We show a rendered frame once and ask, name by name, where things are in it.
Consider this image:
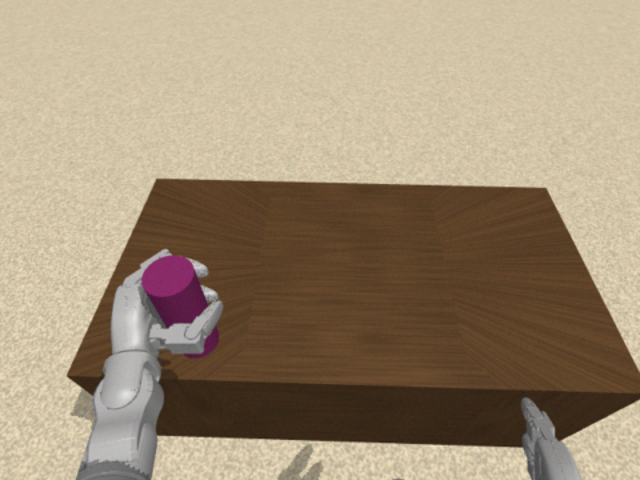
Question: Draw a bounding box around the right robot hand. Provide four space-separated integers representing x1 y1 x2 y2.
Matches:
521 397 582 480

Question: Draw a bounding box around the can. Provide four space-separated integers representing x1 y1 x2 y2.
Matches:
142 255 219 358

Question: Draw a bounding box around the left robot arm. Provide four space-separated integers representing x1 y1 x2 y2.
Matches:
76 350 164 480

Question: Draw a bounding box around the left robot hand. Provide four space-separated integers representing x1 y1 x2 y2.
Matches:
111 249 223 359

